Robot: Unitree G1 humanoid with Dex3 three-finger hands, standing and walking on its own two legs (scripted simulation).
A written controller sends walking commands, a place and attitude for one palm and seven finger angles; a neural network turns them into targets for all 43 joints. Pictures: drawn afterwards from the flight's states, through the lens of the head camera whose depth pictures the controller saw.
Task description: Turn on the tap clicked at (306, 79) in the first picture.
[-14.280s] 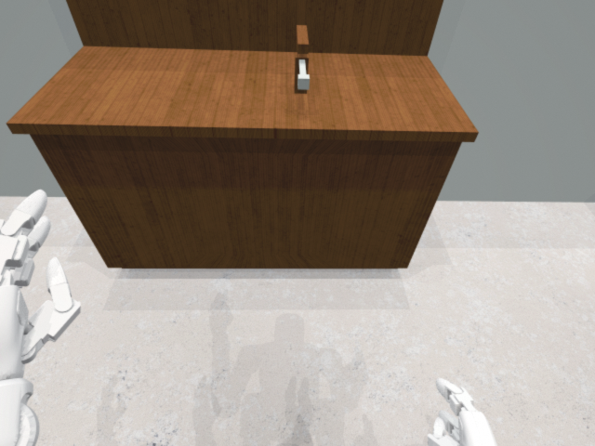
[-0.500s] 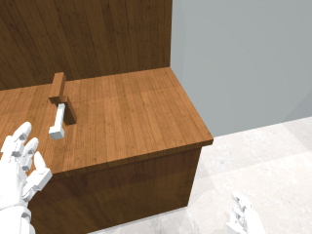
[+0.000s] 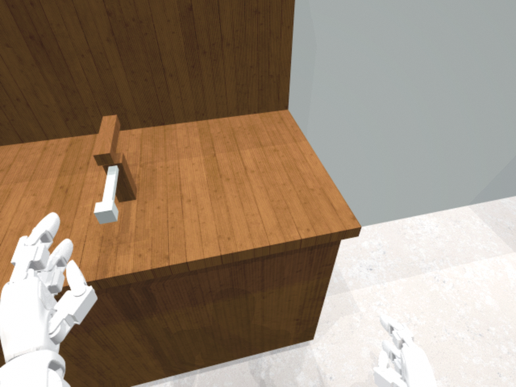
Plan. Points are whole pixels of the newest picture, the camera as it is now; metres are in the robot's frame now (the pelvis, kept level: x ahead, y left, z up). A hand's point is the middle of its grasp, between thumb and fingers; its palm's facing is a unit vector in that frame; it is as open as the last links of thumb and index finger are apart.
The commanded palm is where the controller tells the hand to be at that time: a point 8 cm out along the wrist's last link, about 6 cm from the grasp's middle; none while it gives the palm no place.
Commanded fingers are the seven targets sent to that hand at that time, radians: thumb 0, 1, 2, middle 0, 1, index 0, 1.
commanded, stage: turn the palm inward beside the body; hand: left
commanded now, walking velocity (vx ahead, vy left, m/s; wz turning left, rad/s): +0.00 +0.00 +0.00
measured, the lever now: (106, 212) +0.35 +0.31 +0.09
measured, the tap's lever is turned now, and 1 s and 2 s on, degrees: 0 0 0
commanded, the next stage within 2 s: reach beside the lever's end, fingers flat in 0.42 s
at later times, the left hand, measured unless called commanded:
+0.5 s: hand (107, 283) +0.19 +0.22 +0.14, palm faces +0.52 -0.85 -0.10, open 7.5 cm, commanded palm +0.14 +0.26 +0.15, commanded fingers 0.00 0.90 0.90 -0.20 -0.30 -0.20 -0.30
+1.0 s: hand (105, 266) +0.23 +0.24 +0.12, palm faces +0.53 -0.84 -0.11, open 7.5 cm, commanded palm +0.18 +0.29 +0.13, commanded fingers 0.00 0.90 0.90 -0.20 -0.29 -0.20 -0.29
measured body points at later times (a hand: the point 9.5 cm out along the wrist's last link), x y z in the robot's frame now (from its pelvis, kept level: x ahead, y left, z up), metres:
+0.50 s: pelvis +0.01 -0.02 +0.00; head -0.01 -0.04 +0.45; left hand +0.16 +0.26 +0.15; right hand +0.21 -0.23 -0.07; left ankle +0.03 +0.13 -0.71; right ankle +0.01 -0.09 -0.71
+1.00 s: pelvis +0.02 -0.02 +0.01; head +0.01 -0.03 +0.46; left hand +0.19 +0.28 +0.13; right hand +0.21 -0.24 -0.07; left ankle +0.03 +0.13 -0.71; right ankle +0.01 -0.09 -0.71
